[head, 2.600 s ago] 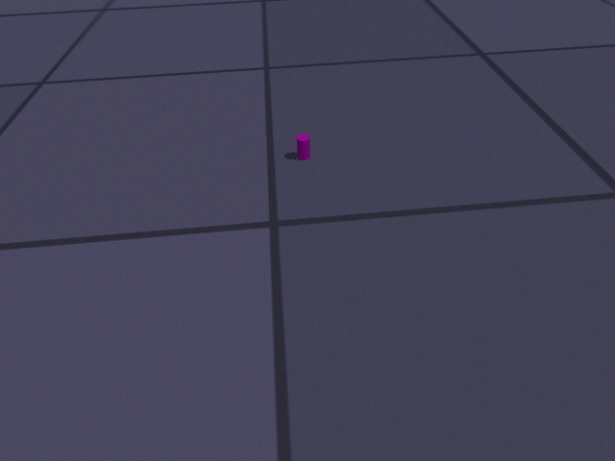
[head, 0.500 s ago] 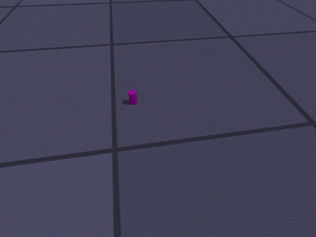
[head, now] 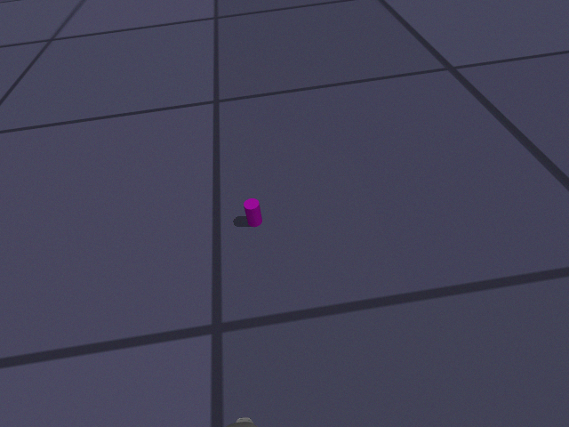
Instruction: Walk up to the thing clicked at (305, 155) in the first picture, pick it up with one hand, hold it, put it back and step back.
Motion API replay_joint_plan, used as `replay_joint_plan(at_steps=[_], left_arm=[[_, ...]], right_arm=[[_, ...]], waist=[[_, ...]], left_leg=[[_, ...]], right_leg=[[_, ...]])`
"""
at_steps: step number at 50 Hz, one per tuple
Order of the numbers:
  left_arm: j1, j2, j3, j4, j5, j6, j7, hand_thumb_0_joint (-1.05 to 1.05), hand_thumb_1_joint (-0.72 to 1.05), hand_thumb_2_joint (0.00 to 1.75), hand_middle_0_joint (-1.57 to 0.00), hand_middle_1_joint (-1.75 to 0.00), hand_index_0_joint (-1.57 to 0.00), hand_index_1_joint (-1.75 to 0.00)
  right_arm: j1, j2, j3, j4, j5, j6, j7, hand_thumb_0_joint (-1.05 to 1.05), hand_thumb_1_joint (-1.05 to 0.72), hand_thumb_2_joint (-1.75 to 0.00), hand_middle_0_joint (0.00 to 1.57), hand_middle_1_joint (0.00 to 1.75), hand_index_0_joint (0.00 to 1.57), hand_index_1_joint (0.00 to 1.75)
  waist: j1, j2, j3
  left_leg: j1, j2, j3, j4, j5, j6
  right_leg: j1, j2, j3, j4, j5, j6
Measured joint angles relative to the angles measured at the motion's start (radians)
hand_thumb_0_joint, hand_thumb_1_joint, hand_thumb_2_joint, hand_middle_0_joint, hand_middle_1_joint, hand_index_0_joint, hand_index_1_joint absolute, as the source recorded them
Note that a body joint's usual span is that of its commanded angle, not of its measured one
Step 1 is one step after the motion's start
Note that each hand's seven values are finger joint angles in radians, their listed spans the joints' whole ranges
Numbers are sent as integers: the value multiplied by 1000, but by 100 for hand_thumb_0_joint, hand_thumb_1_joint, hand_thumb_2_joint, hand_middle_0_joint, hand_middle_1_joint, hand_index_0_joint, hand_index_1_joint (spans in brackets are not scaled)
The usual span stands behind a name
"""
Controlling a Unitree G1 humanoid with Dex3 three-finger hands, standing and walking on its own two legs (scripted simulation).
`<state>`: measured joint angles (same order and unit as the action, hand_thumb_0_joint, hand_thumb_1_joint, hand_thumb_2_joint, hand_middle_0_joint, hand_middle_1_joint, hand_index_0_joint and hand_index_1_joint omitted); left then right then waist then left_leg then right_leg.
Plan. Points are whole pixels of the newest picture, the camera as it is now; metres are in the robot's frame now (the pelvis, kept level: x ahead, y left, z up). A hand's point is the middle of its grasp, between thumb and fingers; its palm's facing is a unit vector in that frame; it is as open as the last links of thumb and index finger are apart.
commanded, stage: walk up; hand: left
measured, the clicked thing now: (253, 212) +1.16 +0.25 -0.71
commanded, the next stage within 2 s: none
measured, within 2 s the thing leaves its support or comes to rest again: neither
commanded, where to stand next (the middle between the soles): +0.80 +0.05 m, yaw -1 degrees
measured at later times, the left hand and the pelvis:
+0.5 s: hand (147, 332) +0.33 +0.31 -0.14, palm faces -0.08 -0.93 -0.35, open 7.4 cm; pelvis +0.24 +0.04 -0.01, yaw -1 degrees
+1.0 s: hand (151, 281) +0.45 +0.33 -0.15, palm faces +0.02 -0.92 -0.39, open 7.4 cm; pelvis +0.43 +0.04 -0.01, yaw +1 degrees
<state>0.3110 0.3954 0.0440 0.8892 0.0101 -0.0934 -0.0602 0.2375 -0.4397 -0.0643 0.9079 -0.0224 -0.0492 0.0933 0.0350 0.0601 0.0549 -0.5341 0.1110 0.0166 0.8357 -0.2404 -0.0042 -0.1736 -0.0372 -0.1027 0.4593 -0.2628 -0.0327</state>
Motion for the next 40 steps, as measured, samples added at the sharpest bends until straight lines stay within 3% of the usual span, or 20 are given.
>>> replay_joint_plan(at_steps=[4,7,9,12,14,17,22,28,30,34,36,40], left_arm=[[33,24,8,7,4,2,0,1,90,90,-21,-30,-21,-30],[57,46,10,17,4,11,2,1,90,90,-21,-30,-21,-30],[58,58,11,28,2,25,12,1,90,90,-21,-30,-21,-30],[29,54,-2,49,-9,46,28,1,91,90,-21,-30,-21,-30],[12,57,-7,48,-17,43,28,1,91,90,-21,-30,-21,-30],[-14,55,-6,33,-21,38,16,1,91,90,-21,-30,-21,-30],[-59,36,-1,11,-8,46,-8,1,91,90,-21,-30,-21,-30],[-95,21,10,0,0,38,-20,1,91,90,-21,-30,-21,-30],[-107,12,18,-4,4,23,-12,1,91,90,-21,-30,-21,-30],[-108,-10,7,-30,-8,7,4,1,91,90,-21,-30,-21,-30],[-89,-20,0,-34,-10,7,9,1,91,90,-21,-30,-21,-30],[-40,-16,-3,-30,-2,9,10,1,90,90,-21,-30,-21,-30]], right_arm=[[-18,0,-8,4,-4,4,13,1,-90,-90,20,30,20,30],[-24,-2,-13,1,-4,-4,15,1,-90,-90,20,30,20,30],[-34,4,-18,-9,-12,-23,5,1,-90,-90,20,30,20,30],[-35,22,-14,-38,5,-41,-13,1,-90,-90,20,30,20,30],[-20,38,0,-48,15,-44,-23,0,-90,-90,20,30,20,30],[9,48,16,-49,17,-45,-30,0,-90,-90,21,30,20,30],[57,41,22,-48,11,-45,-32,0,-90,-90,21,30,20,30],[112,17,17,-45,13,-23,-35,1,-90,-90,21,30,20,30],[119,7,15,-38,14,-13,-41,1,-90,-90,21,30,20,30],[85,6,22,-11,18,10,-49,1,-90,-90,20,30,20,30],[69,2,21,-9,19,11,-45,1,-90,-90,20,30,20,30],[50,1,12,-21,8,7,-24,1,-90,-90,20,30,20,30]], waist=[[17,-16,1],[21,-34,-8],[14,-70,1],[-9,-83,20],[-18,-102,24],[-26,-120,23],[-44,-110,29],[-68,-70,19],[-67,-32,22],[-42,-10,38],[-31,3,34],[-19,11,18]], left_leg=[[20,3,15,-168,79,6],[87,-17,43,-250,81,21],[114,-51,64,-227,74,28],[152,-58,71,-185,1,32],[211,-67,81,-230,-8,33],[293,-81,96,-300,-15,34],[395,-91,108,-361,-53,29],[459,-77,103,-289,-181,-6],[426,-40,81,-147,-244,12],[234,-78,-1,251,-217,41],[158,-72,-7,276,-166,42],[62,-35,-12,139,-84,20]], right_leg=[[67,0,-9,-6,-63,25],[101,-15,-10,44,-146,50],[63,-57,9,207,-205,30],[-94,-16,104,562,-194,-7],[-182,-10,127,649,-144,-16],[-279,-36,124,598,-81,-6],[-347,-76,87,376,5,15],[-267,-44,46,142,115,-4],[-245,-11,26,164,111,-4],[-198,-9,17,189,43,-13],[-152,-6,15,138,47,-11],[-80,3,10,55,48,-12]])
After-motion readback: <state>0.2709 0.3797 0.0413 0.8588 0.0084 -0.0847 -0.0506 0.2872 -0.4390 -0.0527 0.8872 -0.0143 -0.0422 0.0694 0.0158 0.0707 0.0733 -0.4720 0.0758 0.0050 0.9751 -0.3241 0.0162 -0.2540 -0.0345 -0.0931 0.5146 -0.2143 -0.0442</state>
